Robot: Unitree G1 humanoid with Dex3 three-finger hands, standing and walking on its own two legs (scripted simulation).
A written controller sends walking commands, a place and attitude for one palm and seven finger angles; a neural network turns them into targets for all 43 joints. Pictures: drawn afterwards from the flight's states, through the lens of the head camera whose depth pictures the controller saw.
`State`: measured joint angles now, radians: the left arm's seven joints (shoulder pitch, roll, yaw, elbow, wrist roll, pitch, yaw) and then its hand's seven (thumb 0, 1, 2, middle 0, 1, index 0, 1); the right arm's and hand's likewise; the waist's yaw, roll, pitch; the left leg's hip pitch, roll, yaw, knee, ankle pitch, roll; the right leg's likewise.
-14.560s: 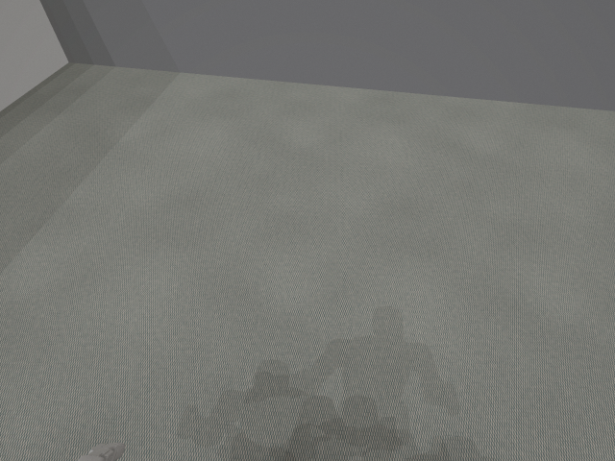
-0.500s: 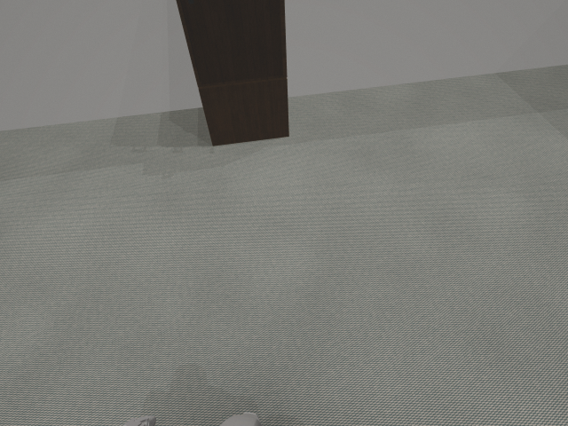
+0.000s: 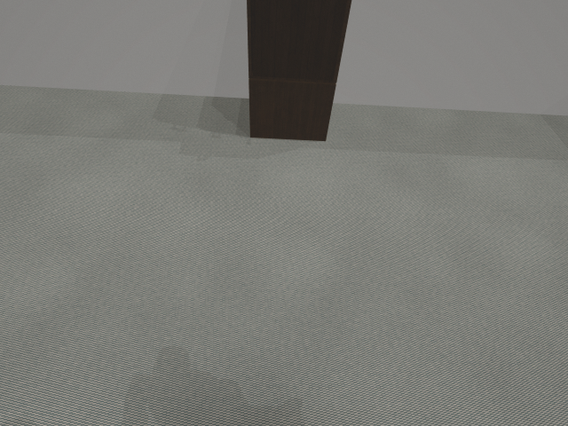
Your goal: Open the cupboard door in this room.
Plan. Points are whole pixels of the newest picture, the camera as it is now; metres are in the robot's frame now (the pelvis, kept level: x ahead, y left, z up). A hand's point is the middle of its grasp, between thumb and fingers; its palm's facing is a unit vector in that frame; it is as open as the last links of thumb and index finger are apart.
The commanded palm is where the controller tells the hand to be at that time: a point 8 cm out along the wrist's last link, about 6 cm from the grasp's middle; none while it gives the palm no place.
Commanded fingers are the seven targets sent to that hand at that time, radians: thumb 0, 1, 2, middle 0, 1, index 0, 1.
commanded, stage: stand and wait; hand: left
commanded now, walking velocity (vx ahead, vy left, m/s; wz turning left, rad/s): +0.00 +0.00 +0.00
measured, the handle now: out of the picture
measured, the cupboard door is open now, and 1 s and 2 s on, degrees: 0 0 0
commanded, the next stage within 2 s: turn or walk to find it in 0.46 s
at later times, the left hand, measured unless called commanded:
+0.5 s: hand out of the picture +0.01 +0.17 -0.17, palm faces -0.02 -0.98 -0.20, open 7.4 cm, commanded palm none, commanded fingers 0.00 0.90 0.90 -0.20 -0.30 -0.20 -0.30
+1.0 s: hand out of the picture -0.02 +0.16 -0.18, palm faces +0.05 -0.98 -0.19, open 7.4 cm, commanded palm none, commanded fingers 0.00 0.90 0.90 -0.20 -0.30 -0.20 -0.30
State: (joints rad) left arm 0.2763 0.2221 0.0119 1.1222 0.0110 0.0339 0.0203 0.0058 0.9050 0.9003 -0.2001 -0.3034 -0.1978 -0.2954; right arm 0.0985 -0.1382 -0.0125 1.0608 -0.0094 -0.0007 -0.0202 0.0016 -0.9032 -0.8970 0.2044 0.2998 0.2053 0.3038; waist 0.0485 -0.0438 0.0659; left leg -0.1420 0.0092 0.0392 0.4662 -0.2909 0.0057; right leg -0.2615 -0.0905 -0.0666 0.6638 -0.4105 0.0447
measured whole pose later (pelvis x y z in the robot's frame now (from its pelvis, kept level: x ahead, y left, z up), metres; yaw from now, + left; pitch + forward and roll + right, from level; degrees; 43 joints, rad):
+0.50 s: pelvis -0.01 -0.01 +0.01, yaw -1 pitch -2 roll +0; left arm 0.23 0.19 0.00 1.14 0.01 -0.01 0.01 0.00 0.91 0.90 -0.20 -0.30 -0.20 -0.30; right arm 0.30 -0.19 -0.02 1.17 -0.01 0.00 -0.02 0.00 -0.91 -0.90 0.20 0.30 0.20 0.30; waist -0.01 -0.01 0.05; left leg -0.12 0.04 0.05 0.39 -0.24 -0.02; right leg -0.18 -0.05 -0.07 0.40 -0.18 0.02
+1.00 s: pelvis -0.02 -0.01 +0.00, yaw +1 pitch -1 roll +0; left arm 0.25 0.17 0.00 1.13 0.01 0.01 0.02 0.00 0.90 0.90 -0.20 -0.30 -0.20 -0.30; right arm 0.24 -0.17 -0.02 1.11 -0.01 0.00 -0.02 0.01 -0.92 -0.90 0.20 0.30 0.20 0.30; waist 0.01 -0.01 0.04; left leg -0.19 0.03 0.01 0.46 -0.25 -0.02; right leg -0.22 -0.07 -0.10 0.46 -0.21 0.02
